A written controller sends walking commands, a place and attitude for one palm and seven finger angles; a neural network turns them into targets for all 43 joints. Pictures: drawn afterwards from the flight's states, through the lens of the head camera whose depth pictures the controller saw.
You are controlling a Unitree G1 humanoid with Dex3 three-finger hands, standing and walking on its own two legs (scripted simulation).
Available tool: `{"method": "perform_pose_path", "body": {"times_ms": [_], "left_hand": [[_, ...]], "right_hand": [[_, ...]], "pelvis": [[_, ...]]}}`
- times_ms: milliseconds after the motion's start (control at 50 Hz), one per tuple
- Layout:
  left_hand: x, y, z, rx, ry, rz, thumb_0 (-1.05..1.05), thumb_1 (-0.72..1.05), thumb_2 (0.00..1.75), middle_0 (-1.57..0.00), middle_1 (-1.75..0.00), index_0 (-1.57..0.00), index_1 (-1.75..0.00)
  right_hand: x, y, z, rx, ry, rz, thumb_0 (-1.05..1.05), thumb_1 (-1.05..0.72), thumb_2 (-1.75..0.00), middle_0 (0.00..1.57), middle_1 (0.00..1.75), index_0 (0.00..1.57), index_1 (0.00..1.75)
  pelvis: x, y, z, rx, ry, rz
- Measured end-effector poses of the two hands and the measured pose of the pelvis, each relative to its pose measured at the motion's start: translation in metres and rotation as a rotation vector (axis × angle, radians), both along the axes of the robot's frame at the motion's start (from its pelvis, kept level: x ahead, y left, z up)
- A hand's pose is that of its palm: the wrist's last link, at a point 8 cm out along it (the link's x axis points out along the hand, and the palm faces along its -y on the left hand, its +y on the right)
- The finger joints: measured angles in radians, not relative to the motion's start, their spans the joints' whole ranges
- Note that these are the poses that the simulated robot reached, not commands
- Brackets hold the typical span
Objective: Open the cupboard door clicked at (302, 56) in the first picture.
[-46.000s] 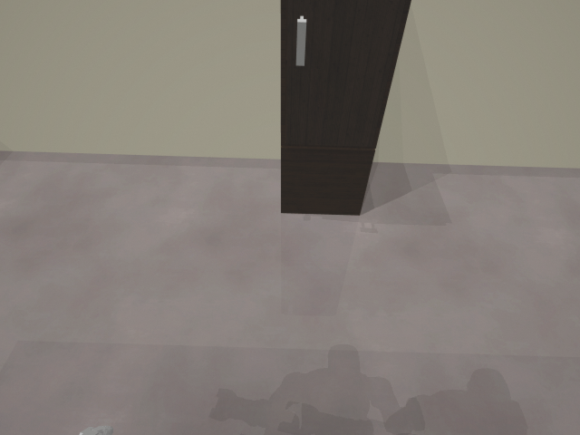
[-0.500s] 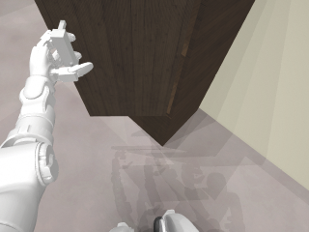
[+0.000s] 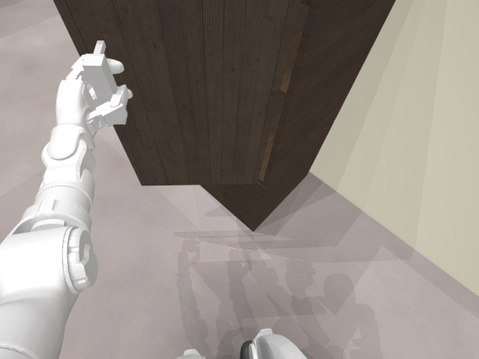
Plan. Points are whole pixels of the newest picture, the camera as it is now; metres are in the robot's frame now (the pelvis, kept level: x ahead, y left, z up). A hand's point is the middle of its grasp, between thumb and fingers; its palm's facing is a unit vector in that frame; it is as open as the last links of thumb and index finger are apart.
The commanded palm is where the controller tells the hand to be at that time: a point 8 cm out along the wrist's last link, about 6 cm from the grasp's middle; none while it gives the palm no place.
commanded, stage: pull the door open along its arc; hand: left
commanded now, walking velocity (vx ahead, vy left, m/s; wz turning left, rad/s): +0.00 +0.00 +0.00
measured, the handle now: (110, 83) +0.56 +0.17 +0.10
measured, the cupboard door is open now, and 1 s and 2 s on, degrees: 46 90 94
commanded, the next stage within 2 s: open thumb and fingers to let go in 1.04 s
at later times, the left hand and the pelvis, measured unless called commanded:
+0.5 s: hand (136, 166) +0.39 +0.12 +0.10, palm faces +0.03 -1.00 +0.04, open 6.7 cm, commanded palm +0.34 +0.19 +0.10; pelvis +0.01 -0.01 +0.02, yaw -2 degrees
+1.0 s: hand (199, 213) +0.31 +0.03 +0.11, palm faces +0.35 -0.93 +0.02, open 6.7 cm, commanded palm +0.25 +0.07 +0.10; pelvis +0.00 -0.05 +0.02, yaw +3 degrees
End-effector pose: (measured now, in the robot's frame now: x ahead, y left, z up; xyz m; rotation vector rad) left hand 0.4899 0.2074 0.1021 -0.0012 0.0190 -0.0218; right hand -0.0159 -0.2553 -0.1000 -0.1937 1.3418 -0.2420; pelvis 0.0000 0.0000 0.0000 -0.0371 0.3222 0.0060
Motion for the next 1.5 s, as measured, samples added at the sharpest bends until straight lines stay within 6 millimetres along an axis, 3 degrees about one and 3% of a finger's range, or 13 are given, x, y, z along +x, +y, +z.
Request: {"method": "perform_pose_path", "body": {"times_ms": [140,280,440,600,720,840,1020,1140,1340,1500], "left_hand": [[-0.008,-0.001,0.000,0.005,-0.007,0.000,0.00,0.68,0.76,-0.33,-1.35,-0.34,-1.35],[-0.038,-0.003,-0.002,0.007,-0.031,-0.022,0.00,0.66,0.71,-0.34,-1.35,-0.32,-1.35],[-0.099,-0.023,-0.003,-0.009,-0.057,-0.041,0.00,0.64,0.68,-0.34,-1.33,-0.30,-1.31],[-0.153,-0.062,-0.003,-0.064,-0.048,0.220,0.01,0.61,0.72,-0.32,-1.31,-0.33,-1.26],[-0.174,-0.085,0.002,-0.033,-0.017,0.387,0.02,0.61,0.75,-0.31,-1.28,-0.33,-1.27],[-0.191,-0.102,0.004,0.003,0.002,0.412,0.02,0.63,0.75,-0.30,-1.28,-0.31,-1.29],[-0.222,-0.137,0.005,-0.015,0.015,0.382,0.02,0.63,0.72,-0.27,-1.30,-0.31,-1.32],[-0.236,-0.154,0.006,0.021,0.010,0.340,0.02,0.62,0.70,-0.29,-1.31,-0.32,-1.32],[-0.232,-0.152,0.006,0.019,0.018,0.389,0.02,0.54,0.73,-0.34,-1.31,-0.37,-1.32],[-0.233,-0.150,0.006,0.014,0.015,0.380,0.01,0.18,0.59,-0.34,-1.27,-0.36,-1.27]], "right_hand": [[0.002,-0.002,0.001,0.005,-0.017,-0.017,0.01,-0.91,-0.90,0.20,0.30,0.21,0.30],[0.022,-0.004,0.004,0.031,-0.084,-0.025,0.01,-0.91,-0.90,0.20,0.30,0.21,0.30],[0.084,-0.004,0.015,0.055,-0.287,0.020,0.01,-0.91,-0.90,0.20,0.30,0.20,0.30],[0.157,0.007,0.028,0.092,-0.476,0.150,0.01,-0.91,-0.90,0.20,0.30,0.20,0.30],[0.186,0.017,0.035,0.115,-0.525,0.225,0.01,-0.91,-0.90,0.20,0.30,0.20,0.30],[0.188,0.015,0.035,0.127,-0.519,0.232,0.01,-0.91,-0.90,0.20,0.30,0.21,0.30],[0.171,-0.005,0.027,0.119,-0.468,0.218,0.01,-0.91,-0.90,0.20,0.30,0.20,0.30],[0.171,-0.012,0.026,0.125,-0.487,0.214,0.02,-0.91,-0.90,0.20,0.30,0.20,0.30],[0.187,-0.005,0.031,0.133,-0.520,0.265,0.02,-0.91,-0.90,0.20,0.30,0.20,0.30],[0.188,0.006,0.034,0.152,-0.549,0.278,0.02,-0.91,-0.90,0.20,0.30,0.20,0.30]], "pelvis": [[0.003,-0.001,0.003,0.004,-0.007,-0.015],[0.009,-0.004,0.009,0.013,-0.040,-0.036],[0.010,-0.008,0.016,0.022,-0.097,-0.047],[0.004,-0.017,0.018,0.037,-0.148,-0.026],[-0.001,-0.028,0.019,0.045,-0.179,0.005],[0.000,-0.038,0.021,0.051,-0.203,0.022],[0.002,-0.048,0.023,0.059,-0.231,0.035],[0.000,-0.055,0.022,0.062,-0.242,0.042],[-0.011,-0.060,0.022,0.067,-0.247,0.061],[-0.018,-0.057,0.022,0.068,-0.249,0.060]]}}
